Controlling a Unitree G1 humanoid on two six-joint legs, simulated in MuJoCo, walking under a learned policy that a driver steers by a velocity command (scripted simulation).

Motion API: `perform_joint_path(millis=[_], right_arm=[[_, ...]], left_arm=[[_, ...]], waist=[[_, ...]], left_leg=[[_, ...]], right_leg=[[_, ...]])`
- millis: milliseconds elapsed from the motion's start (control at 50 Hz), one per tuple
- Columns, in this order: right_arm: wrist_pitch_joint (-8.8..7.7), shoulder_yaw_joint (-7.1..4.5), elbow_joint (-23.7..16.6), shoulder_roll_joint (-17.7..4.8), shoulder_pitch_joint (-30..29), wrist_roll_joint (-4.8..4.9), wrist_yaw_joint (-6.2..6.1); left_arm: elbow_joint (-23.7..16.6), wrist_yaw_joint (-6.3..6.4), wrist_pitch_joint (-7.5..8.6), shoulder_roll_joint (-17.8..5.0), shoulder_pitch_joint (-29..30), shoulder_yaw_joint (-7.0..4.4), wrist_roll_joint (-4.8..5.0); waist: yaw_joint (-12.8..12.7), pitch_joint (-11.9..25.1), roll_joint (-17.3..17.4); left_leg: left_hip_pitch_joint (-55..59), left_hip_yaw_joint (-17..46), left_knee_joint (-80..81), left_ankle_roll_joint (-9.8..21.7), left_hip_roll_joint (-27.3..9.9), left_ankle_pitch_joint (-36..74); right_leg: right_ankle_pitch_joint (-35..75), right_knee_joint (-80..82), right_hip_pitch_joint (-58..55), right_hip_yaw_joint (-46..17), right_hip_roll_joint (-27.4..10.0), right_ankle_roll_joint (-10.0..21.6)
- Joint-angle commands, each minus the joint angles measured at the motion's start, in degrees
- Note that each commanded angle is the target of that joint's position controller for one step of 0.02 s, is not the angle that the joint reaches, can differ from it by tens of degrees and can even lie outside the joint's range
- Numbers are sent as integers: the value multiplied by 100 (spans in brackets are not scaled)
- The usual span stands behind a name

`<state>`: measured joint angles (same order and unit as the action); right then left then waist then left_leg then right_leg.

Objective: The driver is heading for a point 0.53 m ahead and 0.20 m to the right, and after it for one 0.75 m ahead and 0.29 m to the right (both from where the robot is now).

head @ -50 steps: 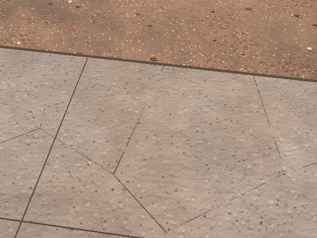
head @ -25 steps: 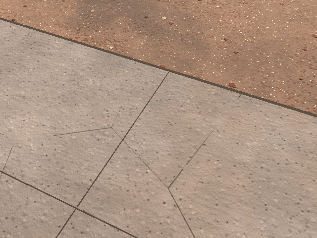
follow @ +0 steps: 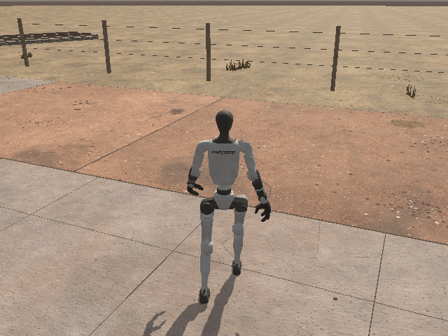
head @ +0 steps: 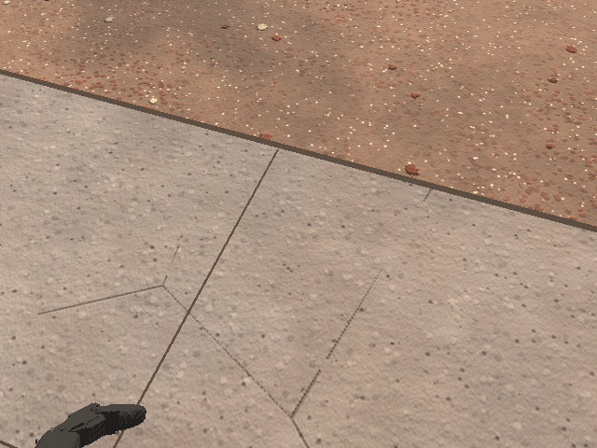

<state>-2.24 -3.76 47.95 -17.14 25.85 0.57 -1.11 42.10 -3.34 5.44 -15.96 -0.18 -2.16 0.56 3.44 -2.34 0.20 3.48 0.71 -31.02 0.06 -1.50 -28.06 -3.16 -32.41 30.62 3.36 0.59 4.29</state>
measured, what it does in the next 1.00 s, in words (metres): walks ahead, turning right: left foot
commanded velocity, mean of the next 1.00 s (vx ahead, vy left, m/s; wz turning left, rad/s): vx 0.49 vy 0.00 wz -0.29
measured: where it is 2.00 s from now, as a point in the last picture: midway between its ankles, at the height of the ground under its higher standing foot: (370, 279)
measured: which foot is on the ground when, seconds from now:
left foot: down 0.00-0.00, up 0.02-0.48, down 0.50-1.00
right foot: down 0.00-0.52, up 0.54-1.00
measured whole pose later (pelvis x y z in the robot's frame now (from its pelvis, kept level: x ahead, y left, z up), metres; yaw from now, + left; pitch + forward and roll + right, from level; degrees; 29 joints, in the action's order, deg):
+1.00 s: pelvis +0.54 -0.03 +0.01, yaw -21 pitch +1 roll +3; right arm -3.2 -5.1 49.0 -17.4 17.9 1.6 -0.6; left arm 37.7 -3.3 0.8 -15.7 -4.3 -3.4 1.2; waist 3.5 -2.6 -1.2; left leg 5.1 -16.7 -21.8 -3.7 -3.8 -25.2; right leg -7.7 -35.4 30.7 3.3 -2.5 5.6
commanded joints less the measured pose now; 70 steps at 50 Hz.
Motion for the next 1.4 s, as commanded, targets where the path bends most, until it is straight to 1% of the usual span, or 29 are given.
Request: perform_joint_path(millis=[20, 40, 80, 120, 180, 300, 380, 460, 480, 500, 520, 540, 560, 600, 640, 700, 780, 920, 960, 1000, 1020, 1040, 1060, 1080, 1120, 1180, 1240, 1280, 1400], right_arm=[[-300, 35, -481, -396, 334, 76, 43], [-371, -76, -663, -745, -262, 259, 92], [-417, -51, -787, -697, -851, 129, 71], [-279, -72, -669, -568, -594, 60, 57], [-129, -25, -691, -374, -671, -4, 16], [-268, 66, -999, -184, -1942, -39, 85], [-368, 79, -1227, -201, -2641, 32, 223], [-461, -43, -1190, -524, -2274, 45, 288], [-479, -149, -1024, -706, -1658, 34, 255], [-487, -272, -858, -1018, -771, -50, 200], [-440, -408, -807, -1588, -102, -188, 146], [-395, -357, -735, -1347, 63, -160, 179], [-384, -221, -772, -887, -273, -109, 176], [-373, -93, -774, -491, -943, -88, 171], [-427, -65, -737, -345, -1348, -127, 172], [-511, -141, -619, -471, -1450, -141, 148], [-465, -214, -477, -655, -1372, -134, 73], [-240, -359, -235, -1006, -982, 68, 34], [-160, -412, -245, -1181, -1060, 131, 21], [-81, -380, -283, -1139, -1179, 177, 17], [-121, -245, -396, -799, -1032, -17, 6], [-288, 1, -730, -34, -544, -183, 68], [-488, -73, -791, -595, -1274, 64, 131], [-583, -126, -928, -797, -1703, 237, 157], [-620, -137, -808, -758, -1660, -35, 69], [-432, -163, -762, -682, -1437, -118, 86], [-330, -81, -823, -437, -1681, -179, 68], [-339, -1, -869, -260, -1994, -160, 111], [-424, -39, -971, -448, -2453, -137, 295]], left_arm=[[308, 84, -17, -1285, -2453, -402, 9], [270, 118, -25, -1076, -1976, -329, 28], [158, 144, -29, -794, -1310, -250, -60], [117, 130, 30, -609, -1027, -199, -150], [244, 144, 134, -716, -1084, -230, -65], [417, 270, 54, -933, -1588, -268, 18], [589, 303, -98, -1052, -2116, -300, 92], [607, 365, -229, -1135, -2070, -355, 98], [591, 365, -245, -1056, -2002, -323, 77], [504, 353, -230, -748, -1997, -209, -5], [294, 340, -149, -159, -2465, -41, -56], [272, 326, -59, -261, -2614, -36, 116], [252, 332, -53, -856, -2225, -202, 250], [127, 343, -107, -822, -1675, -240, 172], [127, 321, -260, -640, -1767, -276, 143], [-7, 321, -418, -403, -1649, -255, 114], [-232, 221, -397, -286, -1136, -214, 77], [-751, 3, -388, -341, -122, -199, 61], [-793, -3, -420, -521, -378, -300, 49], [-435, 74, -463, -1006, -1866, -599, 88], [-248, 203, -528, -1558, -2684, -796, 112], [-380, 196, -433, -2102, -2318, -808, 122], [-528, 136, -325, -1541, -2424, -651, 100], [-461, 116, -231, -1247, -2228, -559, 60], [-558, 145, -194, -881, -1512, -438, 54], [-703, 240, -171, -802, -1217, -390, -41], [-565, 377, -188, -936, -1365, -416, -49], [-474, 438, -256, -898, -1469, -402, -7], [-184, 489, -353, -781, -1791, -336, -33]], waist=[[-1069, 2672, -1353], [-998, 1541, -1080], [-645, 569, -230], [-303, 438, -435], [-190, 179, -425], [-617, -105, -202], [-870, -210, -233], [-479, 44, -519], [-127, 403, -474], [273, 1195, -290], [236, 2170, 958], [224, 2609, 1829], [276, 1715, 1114], [32, 718, 576], [-265, 332, 750], [-393, 132, 512], [-278, -23, 343], [-7, -312, 258], [-258, -18, 420], [-1104, 804, 317], [-1335, 1296, -482], [-530, 1879, -1730], [-1040, 2182, -866], [-1020, 1335, -622], [-517, 648, -106], [-218, 506, -247], [-243, 381, -210], [-403, 432, -360], [-659, 490, -532]], left_leg=[[-3993, 892, -4596, 70, 487, -374], [-4600, 773, -4845, 130, 126, -138], [-4304, 455, -4142, 216, -435, 717], [-3660, 495, -3751, 211, -674, 1103], [-3729, 379, -3189, 27, -780, 1407], [-3911, 99, -954, -153, -603, 3275], [-3812, 75, -78, -177, -329, 3301], [-3038, 123, 407, 45, -131, 2543], [-2131, -2, 601, 199, -25, 2457], [-613, 328, 315, 474, -487, 2543], [1598, 2327, 295, 1125, -1950, 2139], [1943, 4109, 1161, 1556, -2433, 1124], [1316, 3378, 1289, 1296, -2221, 689], [-107, 1939, 1582, 1025, -1751, 1323], [-963, 1100, 1991, 936, -1469, 1860], [-1234, 375, 2293, 1055, -1463, 2635], [-1019, -463, 2376, 988, -1328, 2992], [-39, -1077, 1986, 771, -1610, 3603], [160, -1247, 1227, 652, -1600, 5416], [-387, -1531, -860, 374, -1261, 6224], [-1895, -1554, -2741, 66, -963, 4006], [-4247, -617, -4543, -253, 263, -734], [-4861, 446, -4963, -137, 171, -632], [-5255, 389, -4780, 11, -60, -42], [-4556, 409, -3795, 39, -484, 766], [-3894, 325, -3173, -159, -563, 1168], [-3746, 82, -2228, -393, -384, 1874], [-3381, -28, -1251, -382, -200, 2762], [-3117, 128, 86, -75, 35, 3396]], right_leg=[[-2346, 1557, -5444, -4930, -2230, 1568], [-2446, 1671, -4675, -4042, -2097, 1274], [-1490, 1877, -2925, -2736, -1669, 998], [-895, 2199, -2079, -2142, -1375, 973], [-485, 2596, -1614, -1583, -1307, 1112], [142, 2646, -1942, -802, -992, 828], [87, 2275, -2482, -1059, -1193, 798], [541, 1502, -2932, -1466, -1421, 564], [1148, 798, -2806, -1313, -1177, 422], [830, -513, -2160, -1080, -828, 217], [-1113, -2657, -186, -560, -29, -196], [-3089, -3766, 881, -964, 179, -290], [-2757, -4238, 1348, -1151, -169, -273], [-1880, -3939, 1208, -934, -594, -290], [-1407, -3547, 687, -940, -820, -348], [-979, -3229, 749, -905, -870, -459], [117, -1894, 824, -750, -829, -482], [-94, -540, 752, -159, -604, -112], [-694, -495, 140, 166, -256, 120], [-533, -73, -1962, 395, 311, 488], [-386, 45, -3659, -930, -429, 843], [-1649, 875, -5167, -4342, -1707, 1960], [-2269, 1659, -5232, -5035, -1943, 1918], [-1870, 1732, -4661, -4268, -1830, 1652], [-625, 1676, -3095, -3018, -1339, 1297], [960, 1892, -2198, -2329, -1096, 1287], [2864, 1721, -1812, -1438, -812, 1098], [2866, 1590, -1702, -1026, -514, 809], [2097, 1064, -2486, -1514, -879, 604]])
